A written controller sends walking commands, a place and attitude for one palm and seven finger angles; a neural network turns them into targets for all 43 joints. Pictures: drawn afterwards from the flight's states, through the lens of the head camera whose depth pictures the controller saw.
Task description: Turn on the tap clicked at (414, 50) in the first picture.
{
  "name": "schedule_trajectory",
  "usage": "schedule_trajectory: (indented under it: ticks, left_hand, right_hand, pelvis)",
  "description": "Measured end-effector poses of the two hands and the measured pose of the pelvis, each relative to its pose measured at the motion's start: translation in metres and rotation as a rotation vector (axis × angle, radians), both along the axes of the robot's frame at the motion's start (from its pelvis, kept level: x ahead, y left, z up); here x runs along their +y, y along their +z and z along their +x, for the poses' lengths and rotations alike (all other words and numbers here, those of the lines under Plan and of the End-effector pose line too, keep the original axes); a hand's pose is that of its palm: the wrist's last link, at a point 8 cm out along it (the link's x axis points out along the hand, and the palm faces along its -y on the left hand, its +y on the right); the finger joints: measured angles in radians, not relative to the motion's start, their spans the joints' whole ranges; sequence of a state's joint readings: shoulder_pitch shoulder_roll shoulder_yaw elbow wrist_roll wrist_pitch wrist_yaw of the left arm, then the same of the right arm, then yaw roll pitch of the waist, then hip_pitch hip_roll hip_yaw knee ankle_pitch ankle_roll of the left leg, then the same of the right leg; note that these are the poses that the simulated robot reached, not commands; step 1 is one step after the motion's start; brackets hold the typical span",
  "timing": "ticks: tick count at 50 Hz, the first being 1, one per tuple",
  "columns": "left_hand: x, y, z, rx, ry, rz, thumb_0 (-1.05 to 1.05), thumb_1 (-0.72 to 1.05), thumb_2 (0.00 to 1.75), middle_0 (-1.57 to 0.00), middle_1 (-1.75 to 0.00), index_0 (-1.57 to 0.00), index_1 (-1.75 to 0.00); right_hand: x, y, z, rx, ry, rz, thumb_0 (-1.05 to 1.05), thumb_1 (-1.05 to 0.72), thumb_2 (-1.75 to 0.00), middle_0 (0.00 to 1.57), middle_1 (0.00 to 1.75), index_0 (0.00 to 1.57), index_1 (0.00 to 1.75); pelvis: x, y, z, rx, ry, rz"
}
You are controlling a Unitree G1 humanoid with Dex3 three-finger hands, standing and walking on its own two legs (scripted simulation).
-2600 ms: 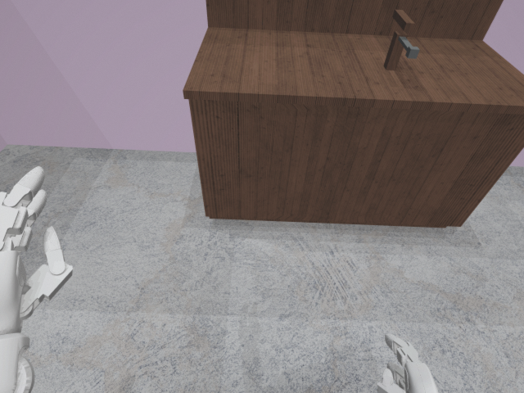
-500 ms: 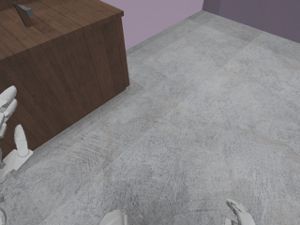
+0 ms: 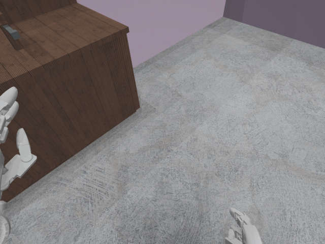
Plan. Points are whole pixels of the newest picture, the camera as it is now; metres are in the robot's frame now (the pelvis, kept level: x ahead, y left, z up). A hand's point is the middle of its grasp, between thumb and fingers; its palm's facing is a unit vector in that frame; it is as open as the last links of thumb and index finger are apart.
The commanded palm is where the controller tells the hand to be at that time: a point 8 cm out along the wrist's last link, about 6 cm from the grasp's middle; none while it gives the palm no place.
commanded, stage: walk to a spot facing it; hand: left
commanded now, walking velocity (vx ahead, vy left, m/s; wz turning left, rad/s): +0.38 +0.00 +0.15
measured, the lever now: (14, 34) +0.83 +0.68 +0.10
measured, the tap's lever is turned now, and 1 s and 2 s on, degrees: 0 0 0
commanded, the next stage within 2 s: turn to face it in 0.70 s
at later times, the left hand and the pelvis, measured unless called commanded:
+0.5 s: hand (61, 88) +0.39 +0.25 +0.20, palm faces +0.41 -0.81 -0.41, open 7.5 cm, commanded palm +0.32 +0.29 +0.20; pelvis +0.16 +0.01 +0.01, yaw +1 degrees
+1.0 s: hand (70, 66) +0.48 +0.27 +0.19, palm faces +0.53 -0.74 -0.41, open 7.5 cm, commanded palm +0.41 +0.31 +0.20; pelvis +0.30 +0.00 +0.00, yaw +10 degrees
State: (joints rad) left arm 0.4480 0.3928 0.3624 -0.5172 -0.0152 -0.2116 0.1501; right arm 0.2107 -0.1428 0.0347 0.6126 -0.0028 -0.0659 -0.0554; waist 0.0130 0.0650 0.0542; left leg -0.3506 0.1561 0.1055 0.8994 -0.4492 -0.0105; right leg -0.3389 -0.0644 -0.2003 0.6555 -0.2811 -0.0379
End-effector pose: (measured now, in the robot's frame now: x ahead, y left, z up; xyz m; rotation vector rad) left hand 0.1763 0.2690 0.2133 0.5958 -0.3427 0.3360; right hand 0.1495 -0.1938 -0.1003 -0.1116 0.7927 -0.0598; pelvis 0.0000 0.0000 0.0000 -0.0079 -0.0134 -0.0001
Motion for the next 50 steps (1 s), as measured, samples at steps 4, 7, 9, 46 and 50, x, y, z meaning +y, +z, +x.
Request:
schedule_trajectory:
  ticks: [4,7,9,46,50]
  left_hand:
    - [0.003,-0.008,0.023,0.037,0.052,-0.066,0.01,0.88,0.89,-0.22,-0.3,-0.21,-0.3]
    - [0.004,-0.014,0.039,0.081,0.07,-0.091,0.01,0.88,0.89,-0.22,-0.3,-0.21,-0.3]
    - [0.005,-0.014,0.052,0.086,0.066,-0.096,0.02,0.88,0.89,-0.22,-0.3,-0.21,-0.3]
    - [0.019,-0.011,0.244,-0.034,0.131,-0.098,0.02,0.88,0.89,-0.22,-0.3,-0.21,-0.3]
    - [0.036,-0.01,0.261,-0.081,0.12,-0.049,0.02,0.88,0.89,-0.22,-0.3,-0.21,-0.3]
  right_hand:
    - [-0.024,-0.003,0.02,0.093,0.0,-0.047,0.02,-0.9,-0.9,0.2,0.3,0.2,0.3]
    - [-0.042,0.008,0.037,0.118,-0.016,-0.099,0.02,-0.9,-0.9,0.2,0.3,0.2,0.3]
    - [-0.051,0.017,0.052,0.118,-0.018,-0.137,0.02,-0.9,-0.9,0.2,0.3,0.2,0.3]
    - [-0.048,0.035,0.322,0.017,0.088,-0.236,0.02,-0.9,-0.9,0.2,0.3,0.2,0.3]
    - [-0.031,0.038,0.355,-0.055,0.074,-0.213,0.02,-0.91,-0.9,0.19,0.3,0.19,0.3]
  pelvis:
    - [-0.004,0.008,0.026,0.005,0.013,0.01]
    - [-0.005,0.015,0.046,0.015,0.025,0.018]
    - [-0.004,0.018,0.06,0.019,0.03,0.026]
    - [-0.003,0.006,0.287,0.012,0.161,0.022]
    - [0.001,-0.002,0.299,0.0,0.18,0.012]
